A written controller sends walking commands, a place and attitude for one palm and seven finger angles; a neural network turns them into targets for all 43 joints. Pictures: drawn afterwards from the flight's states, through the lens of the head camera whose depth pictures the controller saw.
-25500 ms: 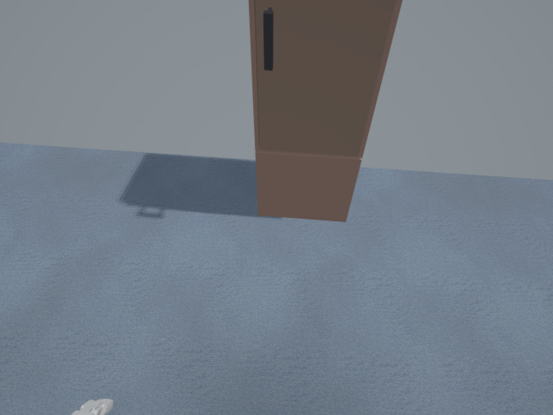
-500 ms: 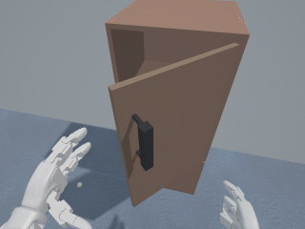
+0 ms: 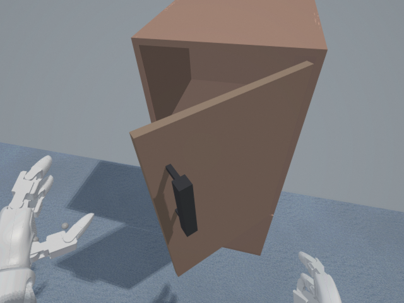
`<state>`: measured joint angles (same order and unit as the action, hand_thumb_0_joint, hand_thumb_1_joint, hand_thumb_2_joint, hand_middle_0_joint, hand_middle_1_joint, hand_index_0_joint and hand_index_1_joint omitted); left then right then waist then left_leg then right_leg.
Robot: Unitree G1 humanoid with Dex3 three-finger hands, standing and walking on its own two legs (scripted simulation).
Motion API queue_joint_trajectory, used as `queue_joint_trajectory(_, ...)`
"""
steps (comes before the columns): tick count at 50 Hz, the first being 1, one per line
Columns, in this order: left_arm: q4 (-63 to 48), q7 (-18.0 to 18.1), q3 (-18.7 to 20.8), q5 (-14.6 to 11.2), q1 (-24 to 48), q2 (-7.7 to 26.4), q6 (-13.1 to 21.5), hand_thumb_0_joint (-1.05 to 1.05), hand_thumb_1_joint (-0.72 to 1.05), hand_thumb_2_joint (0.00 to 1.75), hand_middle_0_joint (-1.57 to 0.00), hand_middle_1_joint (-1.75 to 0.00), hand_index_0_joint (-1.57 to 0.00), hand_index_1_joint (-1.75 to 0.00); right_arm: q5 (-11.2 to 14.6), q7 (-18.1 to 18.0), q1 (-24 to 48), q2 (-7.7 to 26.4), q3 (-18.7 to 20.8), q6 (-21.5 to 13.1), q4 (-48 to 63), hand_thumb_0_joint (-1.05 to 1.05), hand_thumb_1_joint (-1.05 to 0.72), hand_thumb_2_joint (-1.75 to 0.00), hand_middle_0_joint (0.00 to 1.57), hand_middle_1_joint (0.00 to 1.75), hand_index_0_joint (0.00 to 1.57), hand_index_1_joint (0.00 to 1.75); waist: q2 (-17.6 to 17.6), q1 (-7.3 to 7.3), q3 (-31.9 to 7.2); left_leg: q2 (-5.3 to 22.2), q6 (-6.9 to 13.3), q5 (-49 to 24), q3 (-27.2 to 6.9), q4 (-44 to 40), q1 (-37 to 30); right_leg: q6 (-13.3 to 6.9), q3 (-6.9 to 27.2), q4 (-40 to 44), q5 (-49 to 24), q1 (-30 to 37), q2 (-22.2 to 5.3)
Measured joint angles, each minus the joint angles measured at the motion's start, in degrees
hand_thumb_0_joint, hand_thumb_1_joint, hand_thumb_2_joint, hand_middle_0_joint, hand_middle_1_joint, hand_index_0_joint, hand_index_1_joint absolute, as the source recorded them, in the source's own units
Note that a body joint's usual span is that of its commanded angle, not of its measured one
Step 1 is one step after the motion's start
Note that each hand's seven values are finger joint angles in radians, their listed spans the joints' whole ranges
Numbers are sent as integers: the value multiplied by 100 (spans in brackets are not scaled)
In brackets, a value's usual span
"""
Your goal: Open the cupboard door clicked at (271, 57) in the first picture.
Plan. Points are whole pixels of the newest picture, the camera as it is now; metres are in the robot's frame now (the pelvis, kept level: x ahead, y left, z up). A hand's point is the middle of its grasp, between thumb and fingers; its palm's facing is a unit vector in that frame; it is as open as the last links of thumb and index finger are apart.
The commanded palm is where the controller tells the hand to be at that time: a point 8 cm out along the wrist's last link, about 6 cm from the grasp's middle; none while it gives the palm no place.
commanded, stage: draw the hand back to the body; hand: left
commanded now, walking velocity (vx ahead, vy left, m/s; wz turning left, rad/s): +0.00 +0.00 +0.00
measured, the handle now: (180, 200) +0.28 +0.08 +0.08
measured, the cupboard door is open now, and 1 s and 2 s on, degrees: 47 47 47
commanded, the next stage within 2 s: step back with the hand held close in 0.56 s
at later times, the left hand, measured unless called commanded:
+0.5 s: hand (65, 213) +0.20 +0.24 +0.15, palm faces +0.42 -0.82 -0.39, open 7.5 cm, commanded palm +0.15 +0.29 +0.17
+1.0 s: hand (45, 234) +0.17 +0.26 +0.14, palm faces +0.32 -0.82 -0.47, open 7.4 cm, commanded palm +0.11 +0.31 +0.18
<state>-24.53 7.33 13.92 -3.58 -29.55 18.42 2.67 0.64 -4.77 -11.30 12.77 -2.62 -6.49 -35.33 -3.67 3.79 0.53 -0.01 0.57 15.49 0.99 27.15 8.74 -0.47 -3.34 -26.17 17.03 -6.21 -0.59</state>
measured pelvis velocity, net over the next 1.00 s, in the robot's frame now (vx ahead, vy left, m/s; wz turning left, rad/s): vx -0.03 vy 0.01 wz -0.02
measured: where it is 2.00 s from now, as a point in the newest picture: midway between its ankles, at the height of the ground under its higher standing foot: outside the picture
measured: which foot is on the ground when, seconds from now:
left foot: down 0.00-1.00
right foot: down 0.00-1.00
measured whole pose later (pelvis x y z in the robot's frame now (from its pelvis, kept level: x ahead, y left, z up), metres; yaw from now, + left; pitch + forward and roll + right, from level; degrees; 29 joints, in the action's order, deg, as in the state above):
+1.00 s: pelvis -0.03 +0.01 +0.00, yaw -1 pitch -1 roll -1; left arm -26.6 6.5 20.1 -3.5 -32.1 22.5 6.1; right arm 1.4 -4.3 -9.4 14.0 0.6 1.0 -31.9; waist -1.5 0.8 2.7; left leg 0.4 1.4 12.2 2.3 27.1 14.4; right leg 0.4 -2.0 -24.9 12.5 -11.8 -0.3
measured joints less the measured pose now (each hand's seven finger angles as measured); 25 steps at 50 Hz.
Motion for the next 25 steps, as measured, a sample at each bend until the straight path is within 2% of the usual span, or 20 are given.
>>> queue_joint_trajectory(13, 149, -30, 494, -62, 259, 157, 79, 1, 72, 83, -21, -30, -20, -30, 16, 49, 111, 112, 179, 129, -47, 1, -90, -90, 20, 30, 20, 30, 3, 24, -7, 72, -71, -5, 19, -232, -237, -61, 23, 233, -16, 221, 80)
queue_joint_trajectory(18, 227, -72, 442, -75, 251, 68, 65, 1, 82, 87, -21, -30, -20, -30, 17, 89, 144, 108, 208, 203, -26, 1, -90, -90, 20, 30, 20, 30, -2, 20, -8, 80, -77, -32, 30, -286, -241, -68, 34, 264, -34, 210, 89)
queue_joint_trajectory(25, 166, -103, 344, -61, 189, 69, 29, 2, 87, 89, -21, -30, -21, -30, 14, 86, 115, 56, 196, 218, -44, 1, -90, -90, 20, 30, 20, 30, 30, 28, -15, 99, -90, -49, 27, -295, -257, -80, 32, 298, -65, 236, 109)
